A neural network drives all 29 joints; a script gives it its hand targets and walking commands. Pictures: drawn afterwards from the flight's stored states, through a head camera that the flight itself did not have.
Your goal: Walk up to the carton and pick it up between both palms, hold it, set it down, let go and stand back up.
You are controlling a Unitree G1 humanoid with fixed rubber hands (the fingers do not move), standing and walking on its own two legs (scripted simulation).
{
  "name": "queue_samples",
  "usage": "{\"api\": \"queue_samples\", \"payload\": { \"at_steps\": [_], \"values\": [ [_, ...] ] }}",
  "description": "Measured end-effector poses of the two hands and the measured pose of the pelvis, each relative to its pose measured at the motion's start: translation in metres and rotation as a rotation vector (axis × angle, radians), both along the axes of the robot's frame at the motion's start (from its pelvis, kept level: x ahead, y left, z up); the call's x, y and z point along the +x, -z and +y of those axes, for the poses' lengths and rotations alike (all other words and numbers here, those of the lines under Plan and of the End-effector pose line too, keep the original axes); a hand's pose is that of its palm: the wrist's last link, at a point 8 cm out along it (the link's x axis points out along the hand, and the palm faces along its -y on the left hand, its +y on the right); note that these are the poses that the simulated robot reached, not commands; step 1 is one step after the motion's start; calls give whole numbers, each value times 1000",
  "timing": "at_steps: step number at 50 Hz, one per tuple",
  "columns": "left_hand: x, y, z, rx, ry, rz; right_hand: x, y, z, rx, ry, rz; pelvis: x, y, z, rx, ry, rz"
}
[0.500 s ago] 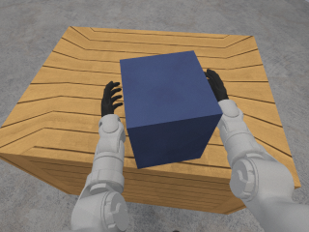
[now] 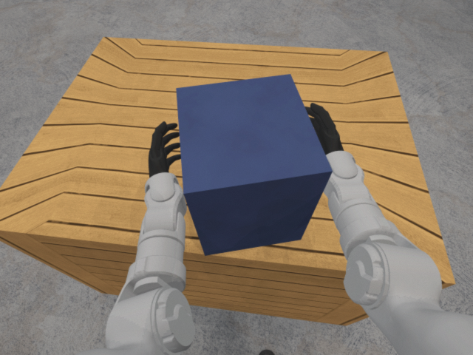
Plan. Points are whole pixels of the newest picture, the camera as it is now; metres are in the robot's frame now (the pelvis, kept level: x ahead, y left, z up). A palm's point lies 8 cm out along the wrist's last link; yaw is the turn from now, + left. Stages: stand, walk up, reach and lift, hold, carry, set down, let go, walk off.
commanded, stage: reach and lift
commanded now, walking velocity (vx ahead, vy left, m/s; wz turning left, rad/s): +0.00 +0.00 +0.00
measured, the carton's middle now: (244, 171) +0.42 +0.04 +0.02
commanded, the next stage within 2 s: none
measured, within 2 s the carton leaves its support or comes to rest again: leaves its support in 0.70 s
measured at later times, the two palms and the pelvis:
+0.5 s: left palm (160, 171) +0.37 +0.19 +0.06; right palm (328, 154) +0.43 -0.10 +0.07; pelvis -0.01 +0.01 +0.00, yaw +0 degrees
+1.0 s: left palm (152, 160) +0.36 +0.18 +0.12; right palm (341, 155) +0.40 -0.11 +0.11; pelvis -0.03 +0.01 +0.00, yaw +1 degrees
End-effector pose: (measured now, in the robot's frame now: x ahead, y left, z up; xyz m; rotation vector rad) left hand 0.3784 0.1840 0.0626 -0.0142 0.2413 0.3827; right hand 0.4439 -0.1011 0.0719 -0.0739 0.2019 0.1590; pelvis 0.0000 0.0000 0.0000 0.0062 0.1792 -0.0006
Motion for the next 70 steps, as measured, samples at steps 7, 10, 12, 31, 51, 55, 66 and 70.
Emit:
{"api": "queue_samples", "payload": {
  "at_steps": [7,10,12,31,51,55,66,70],
  "values": [
    [0,0,0,-1,2,0,-1,0,0,-5,4,-3,0,0,1,-2,-2,4],
    [0,0,-1,-1,9,0,-3,0,-1,-10,10,-7,-1,0,2,-3,-3,5],
    [1,0,-1,0,14,0,-4,0,-2,-13,14,-11,-1,0,3,-4,-3,6],
    [-13,-5,4,6,33,17,-23,0,3,-4,41,-6,-11,1,11,-11,-14,5],
    [-20,-57,-4,-2,79,28,-47,-41,-8,41,109,20,-30,1,11,-2,-14,-89],
    [-21,-64,-5,-7,90,24,-51,-49,-9,45,123,19,-32,0,11,0,-15,-113],
    [-24,-77,0,-6,118,17,-62,-61,-5,53,156,13,-35,0,15,-1,-23,-156],
    [-23,-83,2,1,131,16,-65,-66,-3,58,170,11,-35,0,18,-3,-27,-163]
  ]
}}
